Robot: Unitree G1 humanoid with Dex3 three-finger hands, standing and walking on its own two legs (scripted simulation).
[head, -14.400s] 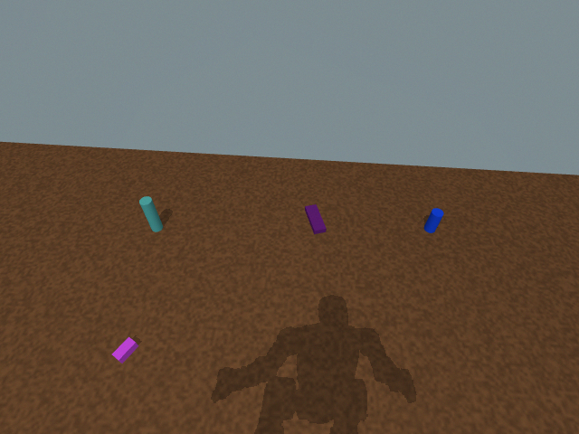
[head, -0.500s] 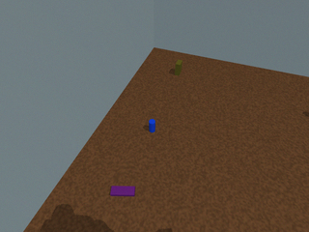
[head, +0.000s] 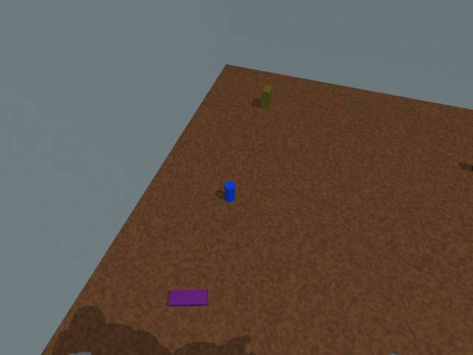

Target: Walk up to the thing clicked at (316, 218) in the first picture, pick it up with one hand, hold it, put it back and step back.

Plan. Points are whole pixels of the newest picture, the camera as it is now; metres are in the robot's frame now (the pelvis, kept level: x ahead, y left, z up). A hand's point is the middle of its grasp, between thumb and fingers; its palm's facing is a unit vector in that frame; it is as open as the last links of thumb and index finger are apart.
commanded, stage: walk up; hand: left
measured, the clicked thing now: (188, 298) +0.42 +0.19 -0.76
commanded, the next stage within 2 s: stand in 1.38 s
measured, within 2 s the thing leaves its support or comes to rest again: neither
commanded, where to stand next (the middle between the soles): +0.03 -0.05 m, yaw +0 degrees
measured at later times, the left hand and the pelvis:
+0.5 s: hand out of the picture +0.09 +0.23 -0.14, palm faces -0.02 -0.94 -0.33, open 7.3 cm; pelvis +0.00 -0.02 +0.01, yaw +0 degrees
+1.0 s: hand out of the picture +0.06 +0.22 -0.15, palm faces +0.00 -0.95 -0.32, open 7.3 cm; pelvis -0.01 -0.03 +0.01, yaw +0 degrees
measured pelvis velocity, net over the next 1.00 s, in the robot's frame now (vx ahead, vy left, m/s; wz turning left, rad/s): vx -0.01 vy -0.03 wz -0.01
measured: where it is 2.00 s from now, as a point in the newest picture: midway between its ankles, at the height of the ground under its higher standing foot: outside the picture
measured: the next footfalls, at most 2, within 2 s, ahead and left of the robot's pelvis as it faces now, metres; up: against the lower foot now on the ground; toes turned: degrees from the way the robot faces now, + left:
none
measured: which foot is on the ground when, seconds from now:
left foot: down 0.00-1.00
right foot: down 0.00-1.00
